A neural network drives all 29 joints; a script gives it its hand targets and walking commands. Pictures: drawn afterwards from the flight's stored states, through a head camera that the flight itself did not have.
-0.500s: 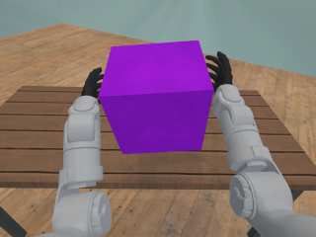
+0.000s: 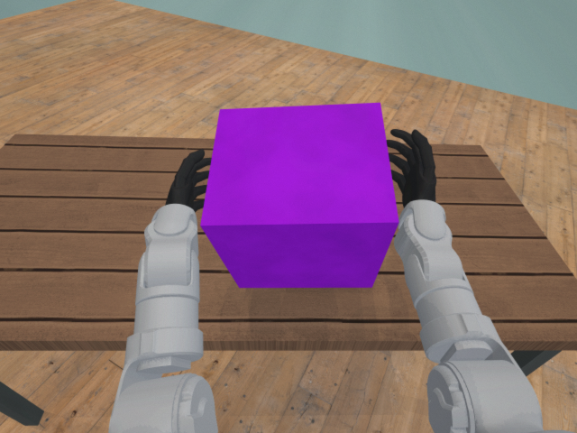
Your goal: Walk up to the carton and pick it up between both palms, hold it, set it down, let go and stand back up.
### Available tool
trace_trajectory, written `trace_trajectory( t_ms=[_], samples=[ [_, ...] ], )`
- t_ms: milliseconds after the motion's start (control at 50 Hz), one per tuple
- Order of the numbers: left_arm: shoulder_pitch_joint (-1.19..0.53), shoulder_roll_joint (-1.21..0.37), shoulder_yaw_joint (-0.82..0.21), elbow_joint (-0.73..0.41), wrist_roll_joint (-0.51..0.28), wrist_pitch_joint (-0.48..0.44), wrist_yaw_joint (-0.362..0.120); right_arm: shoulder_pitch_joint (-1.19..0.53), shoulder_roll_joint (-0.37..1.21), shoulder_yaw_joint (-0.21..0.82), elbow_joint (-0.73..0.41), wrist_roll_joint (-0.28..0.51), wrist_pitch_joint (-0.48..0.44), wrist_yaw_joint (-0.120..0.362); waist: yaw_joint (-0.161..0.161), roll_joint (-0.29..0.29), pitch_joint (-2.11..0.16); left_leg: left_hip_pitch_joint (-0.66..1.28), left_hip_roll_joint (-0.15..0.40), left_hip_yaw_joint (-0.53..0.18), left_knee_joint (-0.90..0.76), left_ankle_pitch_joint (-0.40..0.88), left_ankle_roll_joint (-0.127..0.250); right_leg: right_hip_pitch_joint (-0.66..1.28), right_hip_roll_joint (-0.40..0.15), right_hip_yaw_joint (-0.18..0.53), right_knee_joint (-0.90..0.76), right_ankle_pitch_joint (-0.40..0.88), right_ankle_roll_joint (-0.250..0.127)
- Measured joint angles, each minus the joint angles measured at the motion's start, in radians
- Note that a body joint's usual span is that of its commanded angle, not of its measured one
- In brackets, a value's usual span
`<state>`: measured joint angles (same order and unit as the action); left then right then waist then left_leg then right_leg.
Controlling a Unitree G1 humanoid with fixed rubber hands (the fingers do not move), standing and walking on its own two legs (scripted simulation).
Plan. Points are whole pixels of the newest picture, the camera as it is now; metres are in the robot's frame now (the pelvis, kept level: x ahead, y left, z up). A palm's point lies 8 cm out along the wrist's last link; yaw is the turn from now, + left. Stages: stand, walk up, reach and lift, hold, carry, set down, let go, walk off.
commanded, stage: set down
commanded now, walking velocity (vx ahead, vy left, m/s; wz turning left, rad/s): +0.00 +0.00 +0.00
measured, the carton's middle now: (302, 205) +0.41 -0.03 +0.10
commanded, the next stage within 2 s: none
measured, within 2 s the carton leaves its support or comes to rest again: neither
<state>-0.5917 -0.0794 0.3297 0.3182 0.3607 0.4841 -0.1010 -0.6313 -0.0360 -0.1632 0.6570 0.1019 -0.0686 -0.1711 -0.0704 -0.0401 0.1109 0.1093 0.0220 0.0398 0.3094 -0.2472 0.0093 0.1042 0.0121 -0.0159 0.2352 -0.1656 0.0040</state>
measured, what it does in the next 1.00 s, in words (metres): stands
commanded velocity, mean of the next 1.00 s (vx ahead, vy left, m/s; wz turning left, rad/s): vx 0.00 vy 0.00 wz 0.00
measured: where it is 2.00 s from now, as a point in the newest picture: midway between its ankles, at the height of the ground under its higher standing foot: outside the picture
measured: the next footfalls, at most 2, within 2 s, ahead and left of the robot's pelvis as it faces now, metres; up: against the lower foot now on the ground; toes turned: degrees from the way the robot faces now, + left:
none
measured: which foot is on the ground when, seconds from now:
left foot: down 0.00-1.00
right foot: down 0.00-1.00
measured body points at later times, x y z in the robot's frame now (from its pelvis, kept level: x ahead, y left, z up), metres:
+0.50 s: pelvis -0.01 +0.01 +0.00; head -0.04 +0.05 +0.45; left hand +0.37 +0.15 +0.12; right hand +0.36 -0.17 +0.16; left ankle -0.04 +0.11 -0.75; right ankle -0.01 -0.12 -0.75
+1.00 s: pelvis +0.01 +0.01 +0.00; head +0.01 +0.04 +0.45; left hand +0.41 +0.13 +0.10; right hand +0.39 -0.19 +0.15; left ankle -0.04 +0.11 -0.75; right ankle -0.01 -0.12 -0.75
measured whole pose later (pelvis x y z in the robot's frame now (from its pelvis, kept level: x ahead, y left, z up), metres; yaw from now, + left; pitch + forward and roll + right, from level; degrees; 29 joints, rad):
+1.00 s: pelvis +0.01 +0.01 +0.00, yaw +0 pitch -6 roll -1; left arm -0.62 -0.02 0.29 0.58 0.36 0.28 -0.07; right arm -0.66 -0.04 -0.22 0.76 -0.09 -0.13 -0.16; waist -0.09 -0.06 0.08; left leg 0.04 0.01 0.04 0.30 -0.25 0.01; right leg 0.04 0.00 -0.02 0.22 -0.16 0.02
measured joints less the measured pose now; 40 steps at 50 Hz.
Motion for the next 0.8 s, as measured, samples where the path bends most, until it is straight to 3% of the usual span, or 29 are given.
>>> trace_trajectory(
  t_ms=[160, 360, 480, 640, 800],
  samples=[
    [0.081, 0.013, -0.038, -0.105, 0.000, 0.007, 0.000, 0.027, 0.000, 0.058, -0.041, 0.036, -0.006, -0.009, -0.004, -0.002, 0.000, 0.036, 0.000, 0.000, 0.000, -0.015, 0.000, 0.037, 0.000, -0.001, -0.003, 0.003, 0.004],
    [0.081, 0.021, -0.041, -0.099, 0.000, 0.007, -0.006, 0.027, 0.000, 0.058, -0.041, -0.037, 0.000, -0.009, -0.012, -0.051, 0.018, 0.055, -0.013, 0.000, 0.000, -0.006, 0.000, 0.066, -0.013, -0.003, -0.020, 0.002, 0.012],
    [0.081, 0.022, -0.041, -0.033, 0.000, -0.013, -0.001, 0.026, -0.001, 0.044, 0.006, -0.080, -0.004, 0.001, -0.012, -0.050, 0.043, 0.047, -0.012, 0.000, 0.000, 0.003, 0.000, 0.053, -0.013, -0.004, -0.012, 0.007, 0.012],
    [0.043, 0.009, -0.041, 0.079, 0.000, -0.128, 0.031, 0.016, -0.001, -0.027, 0.035, -0.139, -0.062, 0.022, -0.014, -0.008, 0.010, -0.026, -0.012, 0.000, 0.000, 0.012, 0.000, -0.025, -0.013, -0.004, 0.002, 0.007, 0.012],
    [-0.025, 0.047, -0.041, 0.203, 0.000, -0.200, 0.029, -0.027, 0.000, -0.056, 0.064, -0.181, -0.066, 0.018, -0.017, 0.011, -0.005, -0.041, -0.012, 0.000, -0.009, 0.008, 0.000, -0.042, -0.013, -0.004, -0.003, 0.003, 0.012]
  ],
)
